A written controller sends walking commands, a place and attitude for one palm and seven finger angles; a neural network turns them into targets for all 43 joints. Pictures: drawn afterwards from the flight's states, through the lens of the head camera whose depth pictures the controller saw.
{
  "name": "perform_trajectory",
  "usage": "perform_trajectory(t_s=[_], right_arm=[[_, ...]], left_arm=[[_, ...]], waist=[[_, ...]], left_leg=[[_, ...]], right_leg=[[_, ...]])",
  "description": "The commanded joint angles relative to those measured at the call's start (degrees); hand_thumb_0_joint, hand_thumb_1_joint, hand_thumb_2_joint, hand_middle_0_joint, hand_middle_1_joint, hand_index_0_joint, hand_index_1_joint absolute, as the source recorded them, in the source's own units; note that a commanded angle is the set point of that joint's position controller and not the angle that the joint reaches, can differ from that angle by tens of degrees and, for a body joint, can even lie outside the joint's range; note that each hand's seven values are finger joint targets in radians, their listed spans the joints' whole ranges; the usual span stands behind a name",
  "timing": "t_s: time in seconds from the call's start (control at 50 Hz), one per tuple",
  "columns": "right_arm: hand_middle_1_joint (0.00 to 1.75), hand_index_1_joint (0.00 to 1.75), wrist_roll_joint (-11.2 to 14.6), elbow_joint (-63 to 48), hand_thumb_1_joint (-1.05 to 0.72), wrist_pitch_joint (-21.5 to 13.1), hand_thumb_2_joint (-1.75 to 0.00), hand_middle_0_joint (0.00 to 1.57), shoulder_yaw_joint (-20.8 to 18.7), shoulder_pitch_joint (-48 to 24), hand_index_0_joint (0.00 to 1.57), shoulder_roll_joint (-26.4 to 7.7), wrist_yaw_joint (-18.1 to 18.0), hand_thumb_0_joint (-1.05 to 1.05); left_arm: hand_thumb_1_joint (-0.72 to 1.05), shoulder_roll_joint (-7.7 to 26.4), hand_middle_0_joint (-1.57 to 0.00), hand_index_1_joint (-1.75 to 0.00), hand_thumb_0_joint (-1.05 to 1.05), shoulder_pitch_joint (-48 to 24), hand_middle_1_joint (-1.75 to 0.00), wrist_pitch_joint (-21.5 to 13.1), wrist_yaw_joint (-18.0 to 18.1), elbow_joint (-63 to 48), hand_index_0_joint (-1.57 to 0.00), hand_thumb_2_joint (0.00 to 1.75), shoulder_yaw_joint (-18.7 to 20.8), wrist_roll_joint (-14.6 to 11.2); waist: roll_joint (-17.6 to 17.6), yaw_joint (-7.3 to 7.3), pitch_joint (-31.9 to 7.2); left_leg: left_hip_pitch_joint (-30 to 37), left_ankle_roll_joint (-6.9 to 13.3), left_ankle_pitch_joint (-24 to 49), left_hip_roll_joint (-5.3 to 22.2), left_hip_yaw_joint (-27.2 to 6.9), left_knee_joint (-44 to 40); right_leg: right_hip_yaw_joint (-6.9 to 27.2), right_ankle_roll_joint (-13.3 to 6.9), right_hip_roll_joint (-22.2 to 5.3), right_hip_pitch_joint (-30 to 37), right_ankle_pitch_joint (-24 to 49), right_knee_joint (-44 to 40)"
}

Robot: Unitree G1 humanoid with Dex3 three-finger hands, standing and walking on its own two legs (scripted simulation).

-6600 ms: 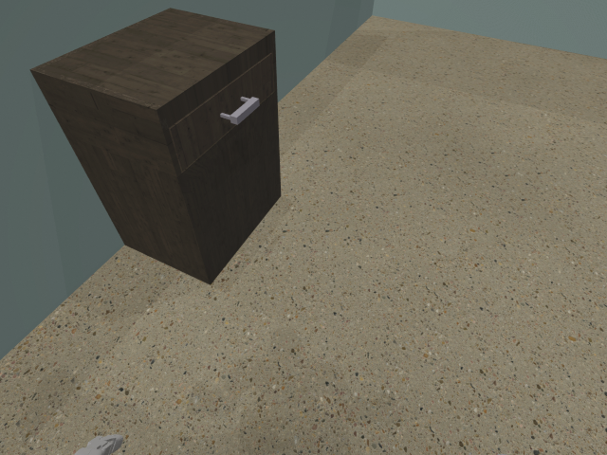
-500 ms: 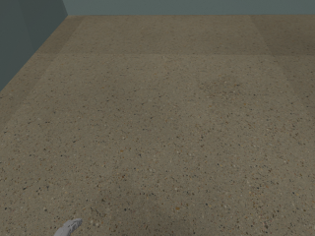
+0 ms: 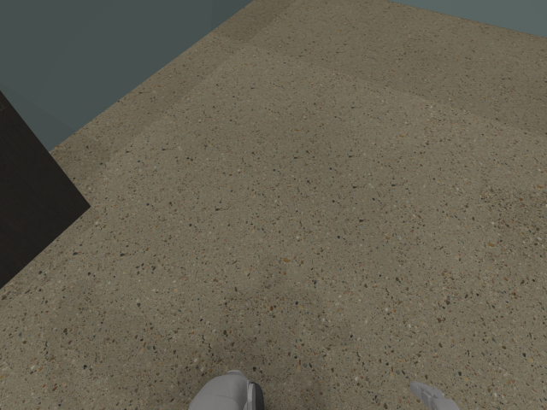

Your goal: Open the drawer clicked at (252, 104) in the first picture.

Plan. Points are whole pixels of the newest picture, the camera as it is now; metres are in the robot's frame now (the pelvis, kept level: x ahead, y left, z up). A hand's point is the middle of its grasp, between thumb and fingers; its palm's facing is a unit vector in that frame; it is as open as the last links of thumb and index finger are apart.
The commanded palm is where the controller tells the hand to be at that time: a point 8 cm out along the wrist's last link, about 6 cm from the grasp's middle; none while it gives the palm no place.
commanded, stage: walk to a spot facing it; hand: left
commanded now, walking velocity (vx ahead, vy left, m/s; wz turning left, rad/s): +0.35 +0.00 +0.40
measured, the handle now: out of the picture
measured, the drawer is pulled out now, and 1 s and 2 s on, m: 0.00 0.00 0.00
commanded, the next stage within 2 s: turn to face it in 0.98 s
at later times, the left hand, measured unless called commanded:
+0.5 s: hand (187, 281) +0.33 +0.21 -0.13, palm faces +0.09 -0.98 -0.19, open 7.4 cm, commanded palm none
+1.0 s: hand (201, 290) +0.32 +0.18 -0.15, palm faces +0.41 -0.89 -0.22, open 7.3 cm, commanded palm none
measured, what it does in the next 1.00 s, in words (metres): walks ahead, turning left: left foot, then right foot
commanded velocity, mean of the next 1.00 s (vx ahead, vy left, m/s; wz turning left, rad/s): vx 0.33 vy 0.00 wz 0.34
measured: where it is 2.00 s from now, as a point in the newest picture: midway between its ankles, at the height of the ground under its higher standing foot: (272, 307)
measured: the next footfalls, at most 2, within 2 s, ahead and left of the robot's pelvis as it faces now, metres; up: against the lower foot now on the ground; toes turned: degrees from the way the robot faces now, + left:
left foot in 0.02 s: +0.14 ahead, +0.08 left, +0.00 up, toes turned +9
right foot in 0.60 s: +0.42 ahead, -0.09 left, +0.00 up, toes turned +2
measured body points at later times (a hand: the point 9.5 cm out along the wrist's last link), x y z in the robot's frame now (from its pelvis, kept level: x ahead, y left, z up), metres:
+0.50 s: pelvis +0.21 +0.02 +0.02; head +0.22 +0.02 +0.47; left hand +0.32 +0.26 -0.11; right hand +0.18 -0.22 -0.13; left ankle +0.10 +0.08 -0.72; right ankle +0.35 -0.11 -0.68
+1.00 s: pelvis +0.41 +0.02 +0.02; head +0.43 +0.03 +0.47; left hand +0.30 +0.23 -0.13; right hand +0.57 -0.19 -0.12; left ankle +0.48 +0.18 -0.66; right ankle +0.38 -0.09 -0.72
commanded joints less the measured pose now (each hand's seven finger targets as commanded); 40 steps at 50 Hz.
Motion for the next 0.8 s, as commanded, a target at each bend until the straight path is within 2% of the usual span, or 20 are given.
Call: perform_trajectory(t_s=[0.0,0.02,0.04,0.06,0.08,0.12,0.18,0.3,0.38,0.46,0.5,0.54,0.56,0.58,0.6,0.62,0.64,0.66,0.72,0.78], right_arm=[[0.30,0.30,-0.3,1.6,-0.90,-2.8,-0.90,0.20,-4.1,23.8,0.20,-16.5,-2.2,0.00],[0.30,0.30,1.5,2.3,-0.90,-2.5,-0.90,0.20,-4.6,24.9,0.20,-18.1,-2.9,0.00],[0.30,0.30,1.5,1.4,-0.90,-2.6,-0.90,0.20,-4.1,21.1,0.20,-16.7,-3.1,0.00],[0.30,0.30,1.4,0.1,-0.90,-3.6,-0.90,0.20,-3.2,16.9,0.20,-13.2,-3.7,0.00],[0.30,0.30,1.3,-0.9,-0.90,-4.0,-0.90,0.20,-2.4,12.0,0.20,-9.8,-3.8,0.00],[0.30,0.30,1.0,-0.7,-0.90,-4.9,-0.90,0.20,-0.9,9.0,0.20,-6.1,-3.7,0.00],[0.30,0.30,1.3,0.7,-0.90,-5.3,-0.90,0.20,-0.6,10.2,0.20,-4.8,-3.5,0.00],[0.30,0.30,1.5,3.4,-0.90,-5.6,-0.90,0.20,-1.1,16.5,0.20,-3.8,-3.9,0.00],[0.30,0.30,1.2,5.6,-0.90,-5.6,-0.90,0.20,-1.0,21.8,0.20,-3.5,-4.4,0.00],[0.30,0.30,0.7,7.5,-0.90,-5.3,-0.90,0.20,-0.8,25.1,0.20,-3.7,-4.8,0.00],[0.30,0.30,0.5,8.2,-0.90,-5.2,-0.90,0.20,-0.7,25.2,0.20,-3.9,-4.9,0.00],[0.30,0.30,1.1,8.6,-0.90,-5.3,-0.90,0.20,-0.8,23.7,0.20,-4.8,-5.0,0.00],[0.30,0.30,1.6,8.2,-0.90,-5.5,-0.90,0.20,-0.8,22.6,0.20,-4.2,-4.7,0.00],[0.30,0.30,2.1,6.7,-0.90,-5.8,-0.90,0.20,-0.4,24.8,0.20,-1.1,-4.0,0.00],[0.30,0.30,1.9,6.2,-0.90,-5.4,-0.90,0.20,-0.6,24.2,0.20,-1.9,-4.2,0.00],[0.30,0.30,1.7,6.7,-0.90,-5.0,-0.90,0.20,-1.1,22.4,0.20,-2.0,-4.0,0.00],[0.30,0.30,1.2,6.3,-0.90,-4.7,-0.90,0.20,-1.1,18.8,0.20,-0.6,-3.4,0.00],[0.30,0.30,1.0,6.6,-0.90,-3.8,-0.90,0.20,-1.0,18.1,0.20,0.9,-3.2,0.00],[0.30,0.30,0.4,7.8,-0.90,-1.4,-0.90,0.20,-0.8,21.3,0.20,3.3,-2.7,0.00],[0.30,0.30,0.4,6.4,-0.90,-0.6,-0.90,0.20,-1.3,18.5,0.20,3.3,-2.2,0.00]], left_arm=[[0.90,9.3,-0.20,-0.30,0.00,-3.8,-0.30,-1.6,-1.3,-8.5,-0.20,0.90,2.2,-1.7],[0.90,9.8,-0.20,-0.30,0.00,-9.4,-0.30,-1.0,-1.0,-10.8,-0.20,0.90,1.9,-1.7],[0.90,9.8,-0.20,-0.30,0.00,-11.5,-0.30,-0.8,-0.6,-11.3,-0.20,0.90,2.5,-1.7],[0.90,7.7,-0.20,-0.30,0.00,-12.3,-0.30,-1.0,-0.4,-10.3,-0.20,0.90,2.2,-1.3],[0.90,7.9,-0.20,-0.30,0.00,-11.3,-0.30,-0.3,-0.7,-8.4,-0.20,0.90,2.2,-0.8],[0.90,5.3,-0.20,-0.30,0.00,-6.9,-0.30,1.0,-0.9,-6.2,-0.20,0.90,2.1,0.3],[0.90,5.0,-0.20,-0.30,0.00,-5.9,-0.30,1.9,-0.9,-5.7,-0.20,0.90,2.1,0.3],[0.90,6.3,-0.20,-0.30,0.00,-18.7,-0.30,2.0,-1.3,-9.6,-0.20,0.90,2.4,0.2],[0.90,5.7,-0.20,-0.30,0.00,-26.8,-0.30,1.3,-1.6,-12.1,-0.20,0.90,1.8,0.0],[0.90,4.8,-0.20,-0.30,0.00,-31.5,-0.30,0.6,-1.7,-13.6,-0.20,0.90,1.4,-0.3],[0.90,4.9,-0.20,-0.30,0.00,-30.2,-0.30,0.0,-1.7,-13.4,-0.20,0.90,1.4,-0.3],[0.90,6.9,-0.20,-0.30,0.00,-18.0,-0.30,-0.8,-1.5,-9.5,-0.20,0.90,2.0,-0.2],[0.90,10.0,-0.20,-0.30,0.00,-8.9,-0.30,-1.5,-1.0,-6.6,-0.20,0.90,3.0,0.0],[0.90,16.1,-0.20,-0.30,0.00,-0.4,-0.30,-1.9,-0.2,-4.4,-0.20,0.90,4.7,0.6],[0.90,18.2,-0.20,-0.30,0.00,1.7,-0.30,-1.4,-0.2,-3.2,-0.20,0.90,4.9,-0.5],[0.90,15.9,-0.20,-0.30,0.00,-4.3,-0.30,-1.1,-0.3,-4.4,-0.20,0.90,4.6,-0.7],[0.90,12.8,-0.20,-0.30,0.00,-9.3,-0.30,-1.3,-0.2,-5.7,-0.20,0.90,3.8,-0.6],[0.90,10.3,-0.20,-0.30,0.00,-12.8,-0.30,-1.3,-0.1,-6.1,-0.20,0.90,3.0,-0.6],[0.90,5.8,-0.20,-0.30,0.00,-14.7,-0.30,-1.7,0.0,-5.9,-0.20,0.90,1.8,-0.3],[0.90,5.2,-0.20,-0.30,0.00,-12.5,-0.30,-2.2,0.3,-5.0,-0.20,0.90,2.2,-0.1]], waist=[[14.4,-12.92,-21.8],[7.9,-13.42,-24.0],[1.3,-10.76,-18.0],[0.9,-9.27,-14.9],[-0.8,-6.36,-9.9],[1.9,-2.94,-4.7],[6.2,-1.24,-4.7],[3.0,-3.86,-0.8],[3.3,-6.54,-0.2],[4.9,-7.91,0.3],[5.1,-6.91,-0.7],[2.8,-1.15,-7.2],[0.2,2.76,-12.1],[-14.2,4.77,-19.4],[-12.2,3.58,-20.3],[-8.6,2.33,-14.5],[-5.7,1.36,-7.9],[-2.7,-1.41,-4.3],[-6.3,-4.91,-1.0],[-6.6,-5.04,-1.1]], left_leg=[[48.3,12.9,20.2,19.9,-34.3,-11.7],[49.5,15.7,26.0,24.0,-40.8,-17.5],[41.6,14.9,22.3,24.5,-35.4,-18.9],[35.3,12.1,22.6,21.0,-31.6,-19.6],[25.7,8.7,19.3,18.0,-25.1,-21.3],[15.1,6.1,20.2,12.6,-17.6,-24.4],[14.5,6.0,19.6,9.6,-14.9,-27.1],[22.0,7.5,16.2,10.7,-18.3,-30.2],[29.7,8.1,24.6,11.5,-18.8,-27.7],[32.9,7.7,31.8,12.1,-18.6,-24.1],[32.5,6.9,39.3,11.6,-17.7,-20.2],[29.1,4.3,46.6,9.1,-15.8,-8.2],[18.6,2.4,38.5,6.9,-14.6,2.9],[2.3,-0.5,6.9,-2.1,-8.6,20.7],[-2.8,-0.5,-17.0,-3.8,-10.9,33.2],[-3.4,0.4,-13.6,0.4,-13.1,36.7],[-5.3,0.2,-8.7,2.8,-12.1,36.5],[-4.7,-0.2,-4.9,4.4,-12.5,35.5],[-2.3,-2.1,0.8,5.2,-11.0,32.1],[-5.8,-3.6,3.8,6.3,-9.5,28.7]], right_leg=[[8.0,-0.4,2.3,-38.6,-1.3,51.5],[17.6,-1.5,2.7,-44.6,-3.9,58.0],[19.9,-2.3,-0.3,-44.8,0.7,59.1],[20.5,-1.8,-1.0,-45.4,4.1,58.0],[21.9,-1.6,-2.9,-41.8,7.4,54.6],[21.4,-1.1,-2.6,-35.8,10.5,48.4],[20.7,-0.4,-1.7,-35.5,15.0,42.6],[21.4,0.5,-1.6,-44.4,21.6,30.9],[20.2,-0.5,0.0,-46.1,20.3,21.3],[18.8,-2.6,2.4,-42.7,17.1,13.1],[17.1,-4.0,4.6,-36.4,14.7,7.7],[15.6,-5.2,7.4,-18.8,20.1,1.0],[20.7,-7.0,2.9,-2.4,24.3,0.7],[40.4,-12.7,-14.1,13.2,30.9,-2.1],[50.1,-16.4,-21.2,11.1,31.5,-7.1],[46.6,-15.9,-19.2,2.3,16.0,-10.4],[43.4,-14.0,-16.9,-6.3,9.6,-13.4],[37.5,-12.0,-15.0,-13.4,7.8,-14.7],[23.9,-8.5,-10.1,-22.1,12.7,-17.4],[19.0,-8.9,-9.5,-20.2,17.9,-17.9]])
